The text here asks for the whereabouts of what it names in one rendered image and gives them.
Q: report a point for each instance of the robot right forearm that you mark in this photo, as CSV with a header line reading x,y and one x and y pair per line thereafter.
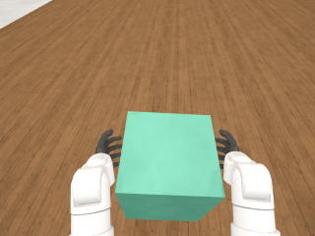
x,y
252,196

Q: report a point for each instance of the robot left forearm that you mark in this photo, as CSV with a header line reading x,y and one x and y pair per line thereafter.
x,y
90,197

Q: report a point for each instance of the robot right hand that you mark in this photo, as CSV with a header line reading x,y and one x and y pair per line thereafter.
x,y
230,145

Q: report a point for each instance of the robot left hand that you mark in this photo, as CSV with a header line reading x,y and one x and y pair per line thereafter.
x,y
103,146

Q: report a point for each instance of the carton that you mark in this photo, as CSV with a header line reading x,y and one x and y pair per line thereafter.
x,y
169,167

